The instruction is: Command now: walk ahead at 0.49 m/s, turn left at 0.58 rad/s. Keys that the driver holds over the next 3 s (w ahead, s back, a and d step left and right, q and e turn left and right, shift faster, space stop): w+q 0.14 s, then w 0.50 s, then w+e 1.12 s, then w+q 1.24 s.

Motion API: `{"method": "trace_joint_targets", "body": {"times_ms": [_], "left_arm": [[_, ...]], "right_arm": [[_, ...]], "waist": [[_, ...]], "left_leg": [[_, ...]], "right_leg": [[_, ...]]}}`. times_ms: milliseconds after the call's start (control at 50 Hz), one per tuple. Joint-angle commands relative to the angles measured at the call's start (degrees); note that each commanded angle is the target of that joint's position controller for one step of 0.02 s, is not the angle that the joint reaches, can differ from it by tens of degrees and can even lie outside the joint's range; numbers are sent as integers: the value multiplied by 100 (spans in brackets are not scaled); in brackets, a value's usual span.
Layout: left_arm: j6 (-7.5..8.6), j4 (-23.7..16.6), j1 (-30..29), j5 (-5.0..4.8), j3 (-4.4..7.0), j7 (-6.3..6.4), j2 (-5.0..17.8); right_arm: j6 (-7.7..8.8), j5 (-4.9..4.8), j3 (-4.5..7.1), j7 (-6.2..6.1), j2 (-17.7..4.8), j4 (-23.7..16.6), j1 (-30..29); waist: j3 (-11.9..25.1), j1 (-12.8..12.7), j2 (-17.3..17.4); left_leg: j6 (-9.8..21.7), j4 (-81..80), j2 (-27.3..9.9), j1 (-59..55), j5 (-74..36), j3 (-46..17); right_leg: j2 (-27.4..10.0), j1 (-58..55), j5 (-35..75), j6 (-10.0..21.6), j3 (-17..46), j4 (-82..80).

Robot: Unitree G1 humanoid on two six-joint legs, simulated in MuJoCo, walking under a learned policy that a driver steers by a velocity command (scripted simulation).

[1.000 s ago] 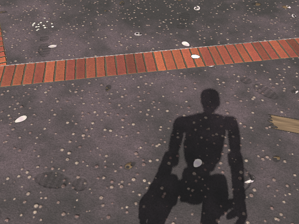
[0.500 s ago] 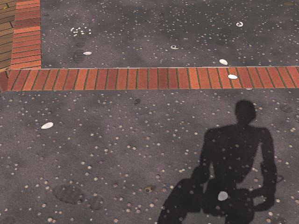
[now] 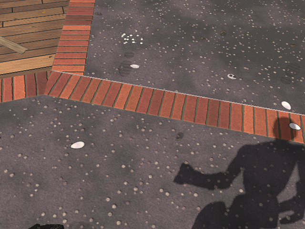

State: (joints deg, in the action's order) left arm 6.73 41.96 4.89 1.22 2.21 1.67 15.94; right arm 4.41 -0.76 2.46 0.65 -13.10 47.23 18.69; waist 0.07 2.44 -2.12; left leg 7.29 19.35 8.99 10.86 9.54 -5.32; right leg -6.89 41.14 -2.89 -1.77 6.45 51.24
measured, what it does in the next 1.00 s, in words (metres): walks ahead: right foot, then left foot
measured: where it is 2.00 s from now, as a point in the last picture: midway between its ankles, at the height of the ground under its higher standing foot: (156, 125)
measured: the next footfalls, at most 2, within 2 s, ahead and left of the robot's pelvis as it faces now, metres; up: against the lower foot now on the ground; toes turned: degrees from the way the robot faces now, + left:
right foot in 0.22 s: +0.31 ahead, -0.13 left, +0.00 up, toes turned +11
left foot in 0.72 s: +0.52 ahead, +0.16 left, +0.00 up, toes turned +11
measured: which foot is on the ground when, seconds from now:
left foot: down 0.00-0.24, up 0.26-0.70, down 0.72-1.00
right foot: up 0.00-0.20, down 0.22-0.74, up 0.76-1.00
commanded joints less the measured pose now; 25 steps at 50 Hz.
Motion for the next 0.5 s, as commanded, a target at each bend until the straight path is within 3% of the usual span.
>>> {"method": "trace_joint_targets", "body": {"times_ms": [20, 120, 160, 180, 200, 220, 240, 260, 280, 300, 320, 340, 380, 440, 500], "left_arm": [[35, -455, -457, -44, 29, 1, 199], [181, -752, -1001, -129, 70, -184, 399], [245, -742, -823, -141, 122, -239, 520], [272, -669, -525, -137, 151, -241, 565], [296, -519, 47, -98, 220, -215, 668], [308, -394, 926, -24, 300, -177, 910], [243, -208, 1875, 62, 451, -147, 1375], [179, -25, 2105, -88, 432, -206, 1111], [155, -108, 1795, -170, 317, -198, 663], [103, -178, 1423, -165, 259, -193, 521], [73, -171, 1173, -146, 217, -212, 454], [75, -165, 1042, -107, 172, -236, 361], [88, -88, 1020, -107, 158, -290, 340], [99, 65, 1226, -150, 221, -289, 596], [22, 185, 1438, -201, 235, -247, 706]], "right_arm": [[39, -65, 237, -111, -932, -384, 118], [-60, -95, 243, -155, -929, -351, 435], [-111, -63, 254, -188, -966, -386, 339], [-133, -46, 247, -194, -944, -395, 283], [-137, -26, 201, -181, -830, -424, 207], [-107, 46, 100, -136, -599, -514, 80], [-36, -47, -1, -108, -312, -512, 799], [24, -131, -11, -101, -477, -452, 1105], [35, -186, 97, -92, -960, -468, 599], [26, -128, 103, -96, -995, -578, 68], [42, -27, 97, -86, -893, -676, -249], [38, 37, 115, -75, -817, -700, -314], [7, 24, 72, -51, -572, -654, -132], [13, 75, 7, -63, -428, -823, -504], [72, 71, -51, -35, -325, -980, -1100]], "waist": [[-79, 83, 582], [18, 264, 692], [76, 120, 857], [162, -22, 975], [432, -303, 981], [1118, -721, 748], [2040, -707, -654], [1995, -666, -1524], [1054, -720, -773], [460, -658, -175], [32, -526, 79], [-82, -362, 53], [-25, -214, -193], [-50, -274, -212], [-71, -467, -198]], "left_leg": [[652, -632, -1227, 503, -517, -1167], [564, 1, -1507, -416, -411, -1869], [506, 292, -1628, -603, -706, -2075], [454, 476, -1622, -623, -1039, -2084], [329, 953, -1393, -562, -1674, -1929], [131, 2208, -1133, -19, -1643, -1567], [-358, 4134, -341, 1900, -193, -761], [-451, 5161, -310, 3038, 2258, -674], [-434, 5628, -628, 3505, 1893, -822], [-448, 5636, -849, 3483, 1404, -570], [-461, 5297, -1022, 3401, 1079, -407], [-460, 4980, -1238, 3181, 861, -286], [-515, 4614, -1363, 2787, 675, -19], [-639, 3767, -1478, 2888, 200, 172], [-654, 2566, -1441, 2698, -698, 305]], "right_leg": [[417, -582, 803, -85, -295, -1296], [668, -736, 506, 39, -147, -2261], [728, -1136, 91, 178, -183, -2437], [748, -1562, -13, 296, -281, -2552], [756, -2393, 38, 489, -383, -2799], [95, -3824, 81, 884, 159, -2600], [-1079, -6134, -592, 1839, 2220, -2619], [-1716, -6393, -1718, 2122, 3866, -3277], [-1552, -5664, -2336, 1864, 3444, -3435], [-1295, -4876, -1990, 1651, 2634, -3541], [-1021, -4180, -1370, 1578, 2085, -3740], [-788, -3773, -897, 1478, 1663, -3890], [-505, -3341, -243, 1473, 1107, -4109], [-462, -3262, 612, 1584, 603, -4286], [-326, -3310, 826, 1431, 172, -4300]]}}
